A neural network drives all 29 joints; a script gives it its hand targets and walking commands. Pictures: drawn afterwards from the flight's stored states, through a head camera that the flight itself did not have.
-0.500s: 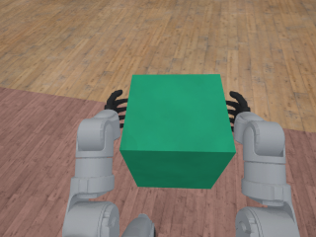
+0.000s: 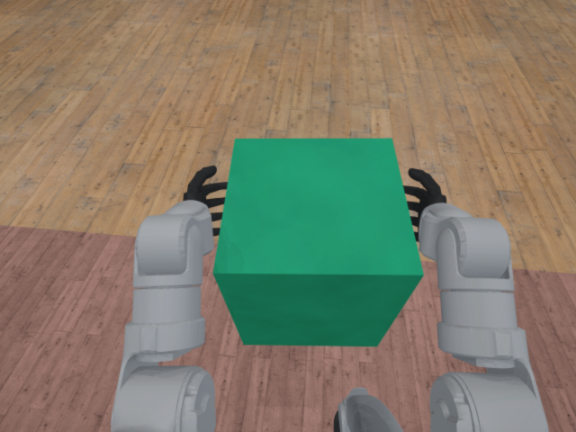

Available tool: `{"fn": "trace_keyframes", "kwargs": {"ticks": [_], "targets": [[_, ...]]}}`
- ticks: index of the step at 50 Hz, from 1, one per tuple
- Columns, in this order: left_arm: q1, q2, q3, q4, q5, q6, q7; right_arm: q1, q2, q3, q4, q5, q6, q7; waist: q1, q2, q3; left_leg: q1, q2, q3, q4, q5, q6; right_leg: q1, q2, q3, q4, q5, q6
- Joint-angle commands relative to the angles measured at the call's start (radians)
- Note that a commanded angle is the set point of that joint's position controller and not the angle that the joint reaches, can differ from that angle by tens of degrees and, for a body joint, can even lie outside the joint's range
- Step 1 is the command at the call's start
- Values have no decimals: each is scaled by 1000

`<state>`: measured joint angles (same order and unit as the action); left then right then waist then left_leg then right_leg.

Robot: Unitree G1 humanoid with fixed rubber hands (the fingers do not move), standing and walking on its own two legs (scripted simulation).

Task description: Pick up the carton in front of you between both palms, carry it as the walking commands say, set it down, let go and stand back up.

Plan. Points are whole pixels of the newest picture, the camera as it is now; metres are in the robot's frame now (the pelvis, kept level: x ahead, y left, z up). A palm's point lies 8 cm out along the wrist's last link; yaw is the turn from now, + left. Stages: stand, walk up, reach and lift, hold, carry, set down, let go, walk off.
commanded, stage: carry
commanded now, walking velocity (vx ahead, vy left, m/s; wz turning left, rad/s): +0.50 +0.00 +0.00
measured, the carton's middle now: (311, 250) +0.36 -0.02 +0.04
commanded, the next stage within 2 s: none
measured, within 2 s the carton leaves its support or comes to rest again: neither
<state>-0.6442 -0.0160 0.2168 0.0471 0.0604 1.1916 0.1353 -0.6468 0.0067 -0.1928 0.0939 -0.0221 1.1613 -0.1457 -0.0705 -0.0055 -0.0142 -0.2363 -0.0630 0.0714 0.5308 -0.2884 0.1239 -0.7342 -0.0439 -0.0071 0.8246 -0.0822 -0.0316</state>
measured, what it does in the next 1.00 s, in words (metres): goes down: right foot 0.03 m lower, then left foot 0.03 m lower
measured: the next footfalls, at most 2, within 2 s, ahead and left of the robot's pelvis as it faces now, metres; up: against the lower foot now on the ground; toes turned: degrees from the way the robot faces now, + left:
right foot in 0.14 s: +0.27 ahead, -0.08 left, -0.03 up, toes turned -1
left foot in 0.70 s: +0.58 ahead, +0.05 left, -0.07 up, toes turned +2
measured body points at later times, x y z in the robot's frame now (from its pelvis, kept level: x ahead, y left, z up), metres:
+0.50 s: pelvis +0.28 -0.04 -0.04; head +0.33 -0.05 +0.41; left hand +0.65 +0.13 +0.06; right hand +0.66 -0.17 +0.05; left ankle +0.38 +0.12 -0.70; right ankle +0.24 -0.08 -0.76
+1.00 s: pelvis +0.57 +0.00 -0.06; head +0.61 +0.02 +0.39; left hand +0.95 +0.14 +0.02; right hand +0.93 -0.17 +0.03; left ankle +0.55 +0.05 -0.79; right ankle +0.64 -0.16 -0.73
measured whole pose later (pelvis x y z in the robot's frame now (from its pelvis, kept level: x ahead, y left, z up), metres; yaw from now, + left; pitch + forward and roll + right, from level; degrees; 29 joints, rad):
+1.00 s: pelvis +0.57 +0.00 -0.06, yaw +0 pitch +5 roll -2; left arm -0.64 0.00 0.19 0.12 0.05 1.18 0.13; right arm -0.61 0.01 -0.19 0.10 -0.03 1.17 -0.13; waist -0.05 0.00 0.00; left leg -0.33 -0.06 0.09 0.54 -0.20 0.14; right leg -0.72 -0.05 0.01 1.01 -0.27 -0.01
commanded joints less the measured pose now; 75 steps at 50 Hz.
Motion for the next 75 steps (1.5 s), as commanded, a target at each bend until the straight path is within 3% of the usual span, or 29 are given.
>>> {"fn": "trace_keyframes", "kwargs": {"ticks": [1,4,6,7,8,9,10,12,14,22,30,33,34,35,36,37,38,39,41,50,57,59,61,62,63,64,65,68,75], "targets": [[-655,-1016,-650,-55,-352,-23,-180,-725,1064,658,-129,452,-3,267,-42,104,-438,438,177,-172,16,788,54,-20,71,-92,-197,147,-15],[-628,-989,-618,19,-334,-9,-200,-706,1057,642,-52,436,1,273,-26,119,-413,355,173,-140,106,727,28,186,92,-100,-374,257,-52],[-610,-972,-577,80,-317,-6,-212,-721,1064,629,1,438,-1,279,60,99,-449,238,152,-66,309,729,-19,477,96,-125,-468,322,-68],[-603,-959,-555,106,-313,-7,-220,-730,1063,617,25,436,-3,282,101,33,-483,59,124,-48,486,465,-41,692,-5,-36,-396,438,-65],[-605,-952,-530,142,-312,-8,-227,-741,1083,606,53,425,-2,285,75,-129,-547,-197,56,-27,639,-187,-63,937,-241,236,-192,852,-101],[-614,-933,-514,167,-297,-13,-229,-747,1097,582,81,422,5,282,118,-310,-647,-482,-34,-85,912,-369,-104,1162,-375,552,-232,557,-306],[-595,-980,-520,179,-322,-19,-239,-764,1091,581,63,420,4,278,141,-224,-616,-546,13,-114,926,-300,-82,1077,-332,598,-330,191,-302],[-744,-1081,-575,77,-392,-34,-254,-839,1142,592,11,421,-13,264,119,-60,-501,-551,62,-111,839,-198,-73,869,-233,474,-386,58,-223],[-847,-1150,-629,-10,-469,-43,-258,-836,1158,582,-43,414,-22,241,95,-20,-486,-479,93,-108,746,-136,-85,737,-213,402,-417,45,-190],[-768,-1133,-678,-109,-506,-50,-255,-725,1117,632,-141,364,-33,187,130,-88,-518,-635,118,-64,529,61,-107,895,-166,229,-337,493,-162],[-667,-1046,-678,-39,-457,-28,-261,-662,1017,639,-94,321,3,202,191,-92,-418,-506,22,47,53,341,-69,956,-65,108,-266,633,-134],[-666,-1053,-668,38,-455,-30,-273,-639,999,595,-14,295,12,220,136,-120,-418,-210,-1,61,-111,420,-29,855,-68,58,-148,675,-82],[-680,-1063,-665,63,-459,-33,-279,-626,998,575,15,287,11,226,82,-102,-452,-26,16,66,-168,488,-23,780,-53,6,-26,625,-53],[-694,-1072,-659,86,-460,-36,-283,-613,989,550,40,280,9,234,42,-45,-493,203,114,-35,-109,586,-14,589,-21,-18,146,358,-35],[-715,-1086,-648,110,-457,-38,-287,-608,983,520,79,275,7,240,48,125,-553,451,346,-301,79,1005,17,323,47,-32,301,-295,-19],[-722,-1117,-623,149,-455,-33,-287,-611,948,493,114,257,0,240,5,312,-633,657,482,-629,32,741,231,25,155,13,580,-568,27],[-736,-1107,-628,127,-457,-37,-282,-595,995,506,117,278,-6,249,12,232,-600,578,437,-649,-44,404,212,-34,100,54,592,-514,-9],[-792,-1128,-633,95,-458,-44,-275,-670,1044,523,65,309,-15,257,8,163,-539,475,377,-578,-80,277,169,-60,72,51,555,-447,-16],[-819,-1162,-627,47,-462,-55,-253,-815,1121,578,-32,397,-23,266,40,48,-470,291,333,-461,-129,279,113,-7,21,51,424,-352,-3],[-695,-1092,-662,-94,-394,-56,-179,-775,1106,665,-201,460,-23,256,-1,117,-501,400,263,-256,-69,742,72,-87,3,-17,144,-100,22],[-631,-995,-651,-41,-346,-14,-189,-687,1036,659,-117,430,3,266,-48,108,-423,441,179,-163,10,761,45,24,76,-100,-278,192,-17],[-616,-978,-623,13,-333,-5,-202,-686,1035,647,-65,422,5,271,-28,121,-405,372,181,-143,77,725,25,177,83,-95,-386,256,-46],[-598,-960,-578,76,-316,-3,-213,-704,1044,632,-9,425,4,277,52,98,-435,252,158,-72,270,734,-18,465,94,-128,-481,317,-64],[-592,-948,-554,104,-309,-3,-220,-714,1045,621,18,426,2,279,96,43,-468,85,130,-48,442,501,-40,673,15,-64,-422,381,-60],[-593,-934,-527,137,-305,-6,-226,-730,1069,608,41,422,3,283,82,-136,-560,-191,74,-35,634,-92,-70,960,-240,216,-198,777,-122],[-593,-920,-507,172,-289,-9,-228,-738,1085,587,74,415,9,279,125,-293,-650,-506,-23,-75,916,-365,-119,1194,-386,546,-243,488,-322],[-576,-970,-516,183,-316,-17,-238,-747,1082,584,59,413,7,276,148,-207,-614,-573,23,-106,931,-289,-91,1094,-337,594,-351,106,-315],[-788,-1104,-613,13,-421,-38,-253,-814,1150,592,-22,411,-14,252,107,-30,-477,-526,100,-109,793,-143,-82,781,-241,436,-434,-4,-222],[-758,-1134,-681,-109,-500,-55,-254,-706,1118,625,-134,354,-36,187,118,-88,-512,-614,131,-62,602,12,-120,847,-177,246,-399,306,-185]]}}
